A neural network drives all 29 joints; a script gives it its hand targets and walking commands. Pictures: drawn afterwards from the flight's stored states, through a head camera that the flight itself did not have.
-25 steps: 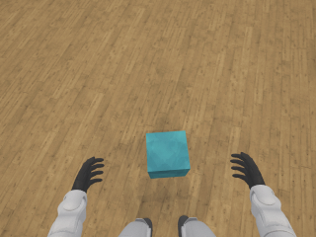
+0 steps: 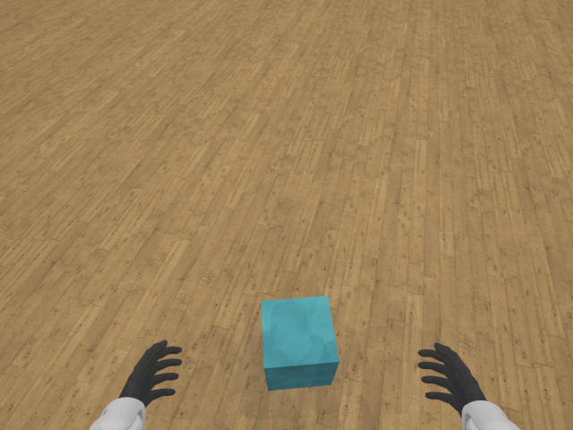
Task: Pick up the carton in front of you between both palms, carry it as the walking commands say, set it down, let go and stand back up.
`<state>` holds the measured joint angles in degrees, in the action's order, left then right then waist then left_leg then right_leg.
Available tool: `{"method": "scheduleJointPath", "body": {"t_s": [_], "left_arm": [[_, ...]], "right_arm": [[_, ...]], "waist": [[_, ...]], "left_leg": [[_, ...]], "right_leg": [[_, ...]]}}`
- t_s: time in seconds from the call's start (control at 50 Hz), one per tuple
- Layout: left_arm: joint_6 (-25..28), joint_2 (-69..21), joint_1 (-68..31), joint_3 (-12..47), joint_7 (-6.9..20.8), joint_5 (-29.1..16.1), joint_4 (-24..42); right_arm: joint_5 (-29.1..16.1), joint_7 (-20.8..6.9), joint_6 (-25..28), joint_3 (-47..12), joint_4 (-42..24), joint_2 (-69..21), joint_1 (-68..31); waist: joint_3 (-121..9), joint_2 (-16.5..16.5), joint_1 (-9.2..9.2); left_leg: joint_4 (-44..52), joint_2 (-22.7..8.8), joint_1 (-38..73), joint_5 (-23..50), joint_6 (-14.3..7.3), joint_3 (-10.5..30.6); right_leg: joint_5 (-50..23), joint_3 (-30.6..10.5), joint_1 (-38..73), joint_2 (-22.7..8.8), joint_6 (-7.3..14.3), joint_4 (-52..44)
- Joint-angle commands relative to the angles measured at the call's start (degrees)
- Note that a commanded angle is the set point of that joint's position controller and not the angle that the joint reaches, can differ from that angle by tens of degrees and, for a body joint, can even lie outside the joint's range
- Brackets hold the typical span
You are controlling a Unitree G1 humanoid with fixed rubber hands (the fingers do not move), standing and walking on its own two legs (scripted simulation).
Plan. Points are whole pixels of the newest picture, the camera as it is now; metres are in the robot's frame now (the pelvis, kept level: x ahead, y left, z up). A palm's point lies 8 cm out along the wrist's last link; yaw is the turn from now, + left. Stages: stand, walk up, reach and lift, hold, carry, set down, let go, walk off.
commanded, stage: let go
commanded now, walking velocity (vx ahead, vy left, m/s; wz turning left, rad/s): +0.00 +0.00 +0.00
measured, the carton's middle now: (297, 344) +0.44 -0.01 -0.65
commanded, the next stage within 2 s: stand in 0.14 s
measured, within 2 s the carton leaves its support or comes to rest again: neither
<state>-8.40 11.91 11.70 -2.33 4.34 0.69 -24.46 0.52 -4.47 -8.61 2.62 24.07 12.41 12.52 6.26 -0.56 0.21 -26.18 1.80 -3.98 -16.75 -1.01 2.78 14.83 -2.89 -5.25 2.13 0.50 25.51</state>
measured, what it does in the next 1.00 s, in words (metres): stands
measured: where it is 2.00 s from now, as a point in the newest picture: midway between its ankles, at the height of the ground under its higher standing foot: outside the picture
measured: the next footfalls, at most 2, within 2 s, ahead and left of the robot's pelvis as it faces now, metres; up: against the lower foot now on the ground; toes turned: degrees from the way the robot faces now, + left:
none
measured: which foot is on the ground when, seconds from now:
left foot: down 0.00-1.00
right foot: down 0.00-1.00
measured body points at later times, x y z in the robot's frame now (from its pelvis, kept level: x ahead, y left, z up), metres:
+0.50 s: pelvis +0.04 +0.00 -0.01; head +0.04 +0.01 +0.44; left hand +0.18 +0.25 -0.13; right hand +0.12 -0.28 -0.11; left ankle -0.02 +0.11 -0.74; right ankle +0.00 -0.12 -0.74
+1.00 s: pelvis +0.05 +0.00 -0.02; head +0.05 +0.00 +0.43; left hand +0.17 +0.24 -0.14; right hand +0.06 -0.28 -0.14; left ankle -0.02 +0.11 -0.74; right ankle +0.00 -0.12 -0.74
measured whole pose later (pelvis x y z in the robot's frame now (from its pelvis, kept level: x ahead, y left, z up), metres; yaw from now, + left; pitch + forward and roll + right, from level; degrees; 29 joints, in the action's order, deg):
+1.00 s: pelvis +0.05 +0.00 -0.02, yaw -8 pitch +3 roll +1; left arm 0.3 14.8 18.1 0.2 -2.4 1.1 -43.8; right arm 1.1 2.9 -1.2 0.4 41.1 15.2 22.2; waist -3.7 0.8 -1.5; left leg -35.7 -1.5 -12.2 -26.4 -0.3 -6.9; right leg 23.7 -9.0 -18.5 4.7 1.1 39.7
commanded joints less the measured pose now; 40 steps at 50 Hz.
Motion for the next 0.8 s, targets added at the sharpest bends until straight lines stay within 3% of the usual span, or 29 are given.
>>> {"method": "scheduleJointPath", "body": {"t_s": [0.0,0.04,0.06,0.12,0.14,0.16,0.18,0.22,0.28,0.32,0.42,0.56,0.78], "left_arm": [[0.35,5.29,-2.13,-1.77,-0.05,0.16,5.56],[0.29,5.23,-2.26,-1.73,0.0,0.19,5.85],[-2.76,6.5,-5.05,-2.09,-1.63,1.52,9.46],[-4.41,5.47,-3.31,-0.39,-3.04,0.67,8.64],[4.28,10.47,4.48,-1.58,-4.6,1.18,-2.75],[7.51,11.07,3.78,-1.49,-5.39,2.04,-3.41],[9.58,9.61,2.52,-1.01,-5.39,2.13,-4.08],[12.11,8.01,1.45,-0.36,-5.04,1.69,-5.73],[13.75,8.66,1.86,-0.37,-4.49,1.38,-8.38],[13.81,9.16,3.42,-0.22,-4.76,1.22,-10.2],[12.77,9.58,6.26,0.36,-5.44,0.83,-13.15],[11.58,9.45,7.44,0.74,-5.94,0.45,-14.92],[9.98,9.25,7.31,1.02,-6.73,0.29,-15.74]], "right_arm": [[0.2,0.19,0.43,1.78,-5.89,5.42,-2.48],[0.31,0.26,0.37,1.85,-6.11,5.38,-2.4],[-0.02,1.2,2.14,2.26,-3.57,6.61,1.23],[-0.63,2.05,2.68,1.02,-4.59,5.24,-1.3],[3.17,4.71,6.11,1.55,3.04,9.02,0.83],[3.57,5.7,7.78,2.0,2.97,10.38,3.14],[3.38,5.82,9.05,1.75,4.31,10.25,2.55],[2.44,5.75,11.14,1.1,5.73,8.95,1.95],[1.7,5.56,12.82,0.62,7.47,8.69,1.69],[1.35,5.76,12.83,0.5,8.61,9.16,3.1],[0.75,6.22,11.8,-0.18,10.21,9.61,6.3],[0.45,6.79,10.71,-0.54,11.26,10.01,9.13],[0.44,7.4,8.85,-0.59,12.67,9.49,11.32]], "waist": [[-1.95,0.1,0.15],[-2.21,0.37,0.0],[-4.71,-1.92,-0.7],[-3.57,0.37,-0.22],[-0.35,5.41,0.52],[2.17,5.19,-1.15],[1.52,2.58,-0.85],[-4.21,1.1,-1.27],[-12.45,1.33,-1.27],[-13.82,0.36,-1.37],[-12.49,-1.2,-1.31],[-11.3,-0.4,-1.28],[-9.9,0.67,-1.58]], "left_leg": [[5.39,-0.61,-4.67,8.77,1.49,-1.38],[5.07,-0.53,-4.07,9.44,1.49,-1.36],[3.82,0.57,-3.8,9.15,1.51,-1.91],[2.95,0.32,-5.44,8.29,1.09,-1.65],[3.12,-6.06,-7.41,-10.09,2.99,-0.75],[4.08,-6.87,-9.01,-12.92,2.58,1.7],[3.66,-7.26,-9.85,-13.08,2.26,2.13],[2.62,-7.95,-8.9,-8.25,1.86,2.58],[-0.18,-7.96,-6.63,3.44,1.71,1.69],[-1.92,-8.05,-5.83,10.25,1.84,0.83],[-4.11,-8.36,-6.12,17.89,1.54,-0.79],[-5.61,-8.21,-6.55,22.41,0.82,-2.89],[-6.07,-7.86,-6.39,18.01,-0.32,-5.31]], "right_leg": [[-8.17,1.79,3.17,0.21,-1.05,-3.15],[-8.79,1.67,3.08,0.17,-1.03,-3.06],[-12.08,1.26,5.69,0.04,-0.77,-1.75],[-11.55,1.6,4.85,0.1,-0.82,-0.9],[8.37,-3.95,-13.25,-5.5,-2.53,-5.53],[14.41,-5.92,-15.6,-5.36,-2.17,-6.91],[12.78,-6.77,-17.26,-5.25,-1.88,-5.95],[3.46,-7.29,-14.39,-5.16,-0.9,-2.75],[-12.67,-8.15,-9.97,-5.54,0.47,1.23],[-18.05,-8.18,-9.86,-5.34,0.9,3.16],[-18.07,-7.79,-12.22,-4.29,1.16,5.61],[-19.93,-7.7,-13.15,-3.46,1.58,8.39],[-19.41,-8.24,-14.23,-2.56,2.08,10.41]]}}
